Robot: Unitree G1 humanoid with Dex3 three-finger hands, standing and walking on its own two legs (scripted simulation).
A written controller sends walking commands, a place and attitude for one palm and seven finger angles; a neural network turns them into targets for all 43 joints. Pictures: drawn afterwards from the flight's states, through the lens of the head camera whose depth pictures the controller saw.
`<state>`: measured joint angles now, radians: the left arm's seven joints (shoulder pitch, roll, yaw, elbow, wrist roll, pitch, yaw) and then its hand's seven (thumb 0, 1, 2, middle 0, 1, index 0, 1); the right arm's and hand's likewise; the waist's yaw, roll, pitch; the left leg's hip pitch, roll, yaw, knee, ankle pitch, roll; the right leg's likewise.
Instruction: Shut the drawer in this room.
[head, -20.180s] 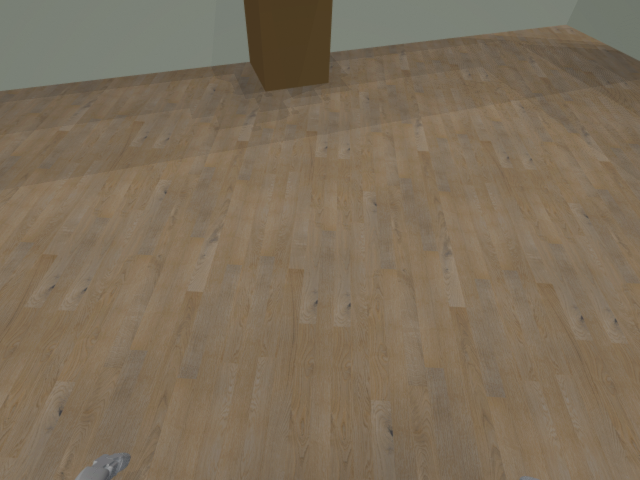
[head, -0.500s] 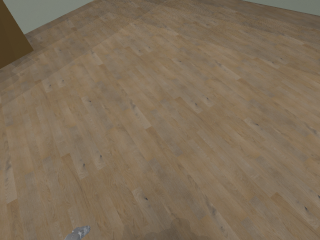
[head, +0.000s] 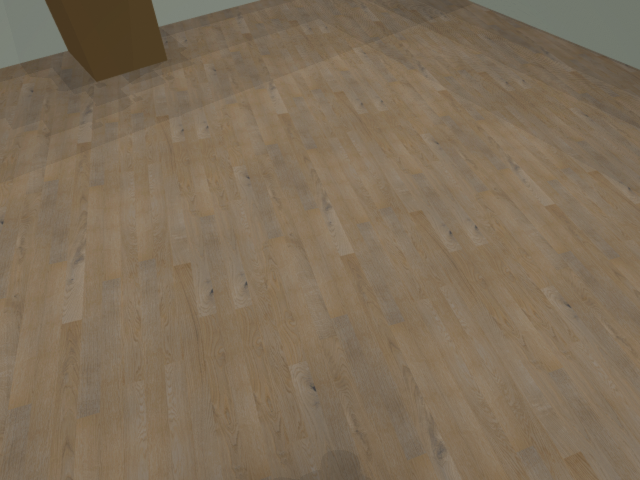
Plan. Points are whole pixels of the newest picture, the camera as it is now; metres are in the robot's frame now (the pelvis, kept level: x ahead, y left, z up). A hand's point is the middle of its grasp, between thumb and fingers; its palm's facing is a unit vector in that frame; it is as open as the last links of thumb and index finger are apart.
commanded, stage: stand and wait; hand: left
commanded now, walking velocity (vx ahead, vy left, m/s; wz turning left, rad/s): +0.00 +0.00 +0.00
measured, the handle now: out of the picture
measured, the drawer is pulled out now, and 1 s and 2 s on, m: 0.19 0.19 0.19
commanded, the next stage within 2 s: turn or walk to find it in 0.04 s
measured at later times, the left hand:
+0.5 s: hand out of the picture +0.01 +0.17 -0.15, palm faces +0.10 -0.97 -0.23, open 7.4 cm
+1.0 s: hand out of the picture -0.09 +0.18 -0.17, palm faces +0.15 -0.97 -0.17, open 7.4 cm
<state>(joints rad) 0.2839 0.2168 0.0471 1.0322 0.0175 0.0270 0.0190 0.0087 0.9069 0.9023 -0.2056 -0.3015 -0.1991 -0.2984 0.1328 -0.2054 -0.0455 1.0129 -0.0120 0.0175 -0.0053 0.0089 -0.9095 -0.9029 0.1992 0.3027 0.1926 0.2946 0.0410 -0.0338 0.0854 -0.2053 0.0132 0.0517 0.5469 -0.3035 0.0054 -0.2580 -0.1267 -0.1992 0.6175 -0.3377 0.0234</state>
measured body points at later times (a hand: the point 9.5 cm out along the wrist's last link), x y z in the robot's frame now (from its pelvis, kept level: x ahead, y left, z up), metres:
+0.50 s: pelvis -0.03 -0.01 +0.01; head -0.03 -0.03 +0.46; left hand +0.00 +0.22 -0.13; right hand +0.02 -0.25 -0.16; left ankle -0.03 +0.11 -0.71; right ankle -0.02 -0.11 -0.73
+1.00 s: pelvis -0.06 +0.01 +0.01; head -0.04 +0.02 +0.46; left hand -0.10 +0.23 -0.15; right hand -0.04 -0.20 -0.15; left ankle -0.06 +0.12 -0.73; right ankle -0.02 -0.11 -0.73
